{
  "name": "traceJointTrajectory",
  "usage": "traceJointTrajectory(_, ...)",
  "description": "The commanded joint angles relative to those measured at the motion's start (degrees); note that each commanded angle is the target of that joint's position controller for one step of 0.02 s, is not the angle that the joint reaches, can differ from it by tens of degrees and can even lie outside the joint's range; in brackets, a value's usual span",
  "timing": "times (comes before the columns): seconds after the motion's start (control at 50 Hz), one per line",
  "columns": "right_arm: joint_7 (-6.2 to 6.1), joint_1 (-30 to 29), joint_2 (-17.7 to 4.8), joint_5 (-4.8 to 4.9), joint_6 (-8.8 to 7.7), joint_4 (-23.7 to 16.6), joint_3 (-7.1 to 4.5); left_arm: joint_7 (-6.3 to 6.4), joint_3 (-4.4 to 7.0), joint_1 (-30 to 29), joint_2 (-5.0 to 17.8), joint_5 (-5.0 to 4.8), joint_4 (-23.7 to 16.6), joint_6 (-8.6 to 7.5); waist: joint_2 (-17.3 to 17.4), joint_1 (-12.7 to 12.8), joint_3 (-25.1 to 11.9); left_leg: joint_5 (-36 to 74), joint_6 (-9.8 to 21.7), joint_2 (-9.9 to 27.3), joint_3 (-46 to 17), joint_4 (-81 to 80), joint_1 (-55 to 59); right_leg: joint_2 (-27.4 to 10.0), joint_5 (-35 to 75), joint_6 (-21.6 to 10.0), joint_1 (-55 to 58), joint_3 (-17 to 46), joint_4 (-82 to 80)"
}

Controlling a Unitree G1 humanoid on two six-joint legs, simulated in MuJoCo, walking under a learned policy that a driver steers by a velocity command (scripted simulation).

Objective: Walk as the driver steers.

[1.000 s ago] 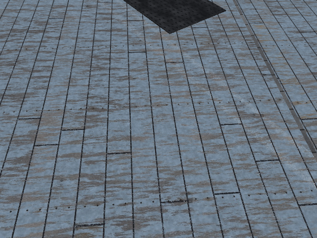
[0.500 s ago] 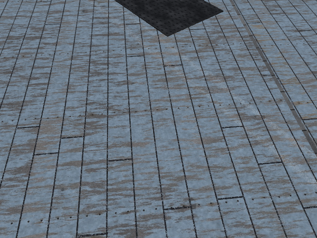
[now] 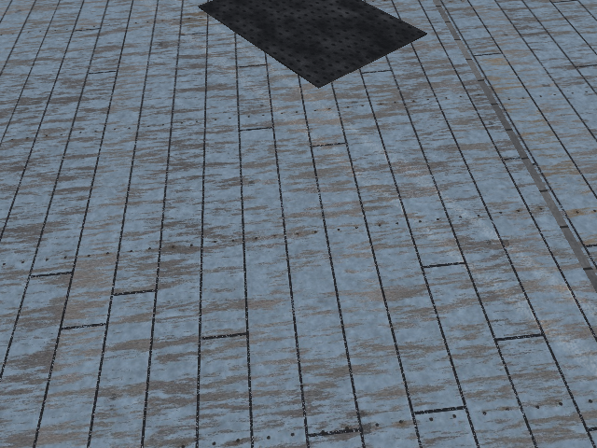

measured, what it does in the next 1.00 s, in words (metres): walks ahead: left foot, then right foot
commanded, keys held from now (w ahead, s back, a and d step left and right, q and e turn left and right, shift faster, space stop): w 0.18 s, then no key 0.82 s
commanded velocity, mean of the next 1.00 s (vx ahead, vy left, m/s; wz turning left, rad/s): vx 0.18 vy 0.00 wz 0.00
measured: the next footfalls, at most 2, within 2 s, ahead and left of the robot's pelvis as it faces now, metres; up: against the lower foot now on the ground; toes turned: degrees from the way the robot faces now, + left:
left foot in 0.34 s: +0.37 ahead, +0.13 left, +0.00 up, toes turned +2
right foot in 0.68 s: +0.35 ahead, -0.10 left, +0.00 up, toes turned -1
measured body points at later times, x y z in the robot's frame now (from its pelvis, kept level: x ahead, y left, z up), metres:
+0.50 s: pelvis +0.22 +0.04 -0.01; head +0.26 +0.05 +0.44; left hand +0.24 +0.31 -0.16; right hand +0.37 -0.21 -0.13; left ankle +0.33 +0.13 -0.74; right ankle +0.12 -0.09 -0.66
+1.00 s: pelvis +0.32 +0.02 +0.00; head +0.33 +0.01 +0.45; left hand +0.36 +0.27 -0.15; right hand +0.38 -0.24 -0.15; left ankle +0.33 +0.13 -0.74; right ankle +0.31 -0.10 -0.74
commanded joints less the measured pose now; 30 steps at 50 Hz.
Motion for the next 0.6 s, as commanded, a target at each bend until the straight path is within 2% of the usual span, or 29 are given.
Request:
traceJointTrajectory(0.02, 0.57, -5.51, -4.89, -0.77, -1.76, -4.83, -1.46, -0.15, -0.30, 1.65, 4.95, 0.45, -2.21, -0.52, -7.06, 0.60, 5.72, 8.85, 0.74, 6.20, -1.67, 0.37, -20.89, -14.87, 2.71, -6.14, 10.27, 18.98, -18.20)
traceJointTrajectory(0.08, 1.04, -9.09, -2.72, -1.19, -0.98, -5.97, -1.15, 0.89, -0.46, 5.57, 6.48, 0.75, -1.61, 0.15, -6.10, 1.19, 5.33, 13.39, -1.73, 6.02, 0.97, -5.38, -21.77, -13.49, 16.59, -7.14, 10.56, 13.09, -18.86)
traceJointTrajectory(0.12, 1.14, -14.15, -1.50, -1.22, -0.86, -7.94, -0.56, 1.56, -0.45, 5.93, 7.45, 0.90, -2.03, 0.58, -5.29, 1.85, 6.35, 17.06, -2.84, 5.49, 1.88, -13.15, -21.39, -12.81, 19.75, -7.13, 8.75, 10.38, -19.68)
traceJointTrajectory(0.18, 1.79, -20.62, -0.73, -0.89, -1.04, -9.94, 0.21, 2.07, -0.37, 7.96, 8.08, 0.62, -2.24, 0.77, -6.10, 3.37, 7.62, 23.67, -3.03, 3.57, 3.91, -23.48, -16.50, -11.78, 18.83, -6.65, 5.86, 7.32, -21.53)
traceJointTrajectory(0.24, 2.74, -24.33, -0.69, -1.00, -1.47, -11.37, 0.59, 2.36, -0.40, 10.01, 7.69, 0.36, -1.40, 1.51, -5.95, 3.26, 8.77, 26.04, -1.95, 1.31, 4.66, -29.79, -11.81, -12.00, 30.05, -5.84, 6.80, 4.84, -18.39)
traceJointTrajectory(0.28, 3.22, -22.54, -2.36, -1.02, -1.72, -11.32, 0.10, 2.52, -0.06, 9.33, 8.35, 0.39, -1.43, 2.11, -7.53, 0.95, 6.00, 25.39, -0.19, 0.16, 3.70, -31.63, -7.51, -13.07, 39.57, -4.40, 10.33, 4.35, -13.65)
traceJointTrajectory(0.3, 3.20, -18.95, -4.09, -1.27, -1.82, -10.26, -0.56, 2.63, 0.20, 8.10, 8.92, 0.50, -1.90, 2.36, -8.55, -1.29, 3.14, 24.38, 0.87, -1.07, 3.55, -31.64, -3.45, -13.23, 46.45, -3.40, 12.20, 4.54, -9.67)
traceJointTrajectory(0.32, 3.03, -12.32, -5.90, -1.62, -1.95, -8.01, -1.44, 2.71, 0.38, 6.47, 9.21, 0.48, -2.52, 2.74, -9.04, -4.75, -1.00, 24.66, 2.09, -2.64, 4.08, -32.16, 3.64, -12.37, 52.43, -2.27, 13.06, 4.20, -3.06)
traceJointTrajectory(0.34, 2.66, -5.02, -7.77, -1.95, -1.93, -5.55, -2.31, 2.53, 0.22, 5.91, 8.84, 0.58, -2.99, 3.02, -7.64, -8.47, -5.24, 31.09, 3.49, -2.01, 4.10, -34.92, 13.40, -9.80, 51.81, -0.25, 10.73, 2.93, 6.81)
traceJointTrajectory(0.36, 2.04, 2.28, -11.21, -3.51, -1.74, -3.78, -2.77, 2.38, -0.47, 7.44, 6.98, 1.78, -4.36, 2.89, -0.90, -9.30, -13.13, 51.64, 6.58, 8.39, -5.97, -29.71, 30.95, -6.27, 31.50, 1.69, -1.62, 2.15, 22.36)
traceJointTrajectory(0.38, 2.26, 2.75, -12.78, -3.96, -1.15, -3.08, -2.32, 1.58, -2.72, 18.86, -1.24, 1.55, -2.49, 2.42, 14.38, -3.38, -24.83, 64.53, 19.49, 24.81, -27.08, -30.21, 47.93, 3.78, -21.64, 4.84, -17.34, 3.85, 45.13)
traceJointTrajectory(0.4, 2.57, 2.59, -8.43, -2.88, -0.56, -3.24, -1.56, 1.27, -1.25, 17.92, 4.26, 0.02, -0.51, 1.86, 6.75, -5.69, -27.11, 53.36, 19.21, 22.30, -29.89, -35.16, 42.13, 2.69, -22.85, 4.73, -17.46, 12.48, 51.24)
traceJointTrajectory(0.42, 2.41, -4.85, -6.94, -1.90, -0.43, -4.34, -0.91, 1.35, -0.48, 10.54, 6.48, -1.33, -3.07, 1.75, 5.16, -4.33, -15.76, 45.72, 16.33, 19.54, -21.27, -38.04, 32.12, -0.38, -19.73, 4.61, -21.59, 9.49, 51.03)
traceJointTrajectory(0.44, 2.20, -10.18, -4.58, -1.95, -0.43, -5.02, -0.11, 2.06, -0.44, 6.19, 6.14, -1.03, -4.20, 2.09, 0.39, -2.75, -9.57, 40.60, 13.67, 16.63, -16.18, -41.03, 22.61, -3.14, -15.27, 4.98, -21.12, 7.27, 47.57)
traceJointTrajectory(0.46, 2.16, -13.06, -2.71, -2.37, -0.62, -5.18, 0.64, 2.81, 0.04, 4.45, 6.05, -0.39, -4.43, 2.87, -0.83, -1.34, -5.84, 38.74, 12.39, 14.72, -12.37, -43.21, 14.50, -4.87, -12.41, 5.39, -18.56, 6.88, 43.88)
traceJointTrajectory(0.5, 2.36, -14.88, -2.37, -3.85, -0.67, -4.02, 0.85, 3.46, -0.08, 6.30, 3.61, 0.30, -4.43, 4.53, 2.31, 1.46, -4.24, 34.80, 11.09, 11.73, -7.64, -46.20, 3.95, -6.17, -9.42, 5.52, -9.67, 6.24, 35.77)
traceJointTrajectory(0.52, 2.35, -15.43, -2.65, -4.24, -0.71, -3.59, 0.89, 3.73, -0.37, 6.87, 2.16, 0.40, -4.50, 5.03, 3.28, 2.40, -4.00, 35.25, 11.19, 10.84, -5.56, -46.67, 1.09, -6.03, -9.67, 5.70, -7.12, 5.41, 30.52)
traceJointTrajectory(0.54, 2.12, -15.35, -3.18, -4.52, -0.68, -3.24, 0.81, 4.06, -0.52, 6.34, 1.77, 0.55, -4.79, 5.38, 4.00, 2.50, -4.27, 34.71, 11.55, 10.49, -4.70, -46.91, 0.00, -5.77, -9.82, 5.89, -5.75, 4.81, 25.62)
traceJointTrajectory(0.56, 1.77, -14.94, -3.95, -4.42, -0.51, -2.95, 0.64, 4.24, -0.68, 5.12, 1.82, 0.83, -5.20, 5.73, 4.29, 2.05, -5.17, 31.29, 11.69, 10.53, -4.76, -47.11, 0.23, -5.79, -8.23, 5.84, -4.67, 4.61, 21.33)
traceJointTrajectory(0.6, 1.08, -14.43, -5.42, -3.64, 0.29, -2.54, 0.38, 4.18, -0.36, 3.34, 3.34, 0.97, -5.56, 6.59, 3.95, 1.48, -6.55, 16.56, 10.94, 10.74, -5.83, -48.78, -0.55, -5.40, -0.20, 5.43, -1.17, 3.89, 15.21)
Keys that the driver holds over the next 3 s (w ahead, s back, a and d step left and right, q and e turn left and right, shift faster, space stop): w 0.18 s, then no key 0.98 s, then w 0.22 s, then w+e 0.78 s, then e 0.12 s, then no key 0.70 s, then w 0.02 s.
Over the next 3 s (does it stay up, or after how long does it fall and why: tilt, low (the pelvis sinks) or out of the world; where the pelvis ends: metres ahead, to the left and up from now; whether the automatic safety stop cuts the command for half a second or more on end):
stays up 0.90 -0.11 -0.01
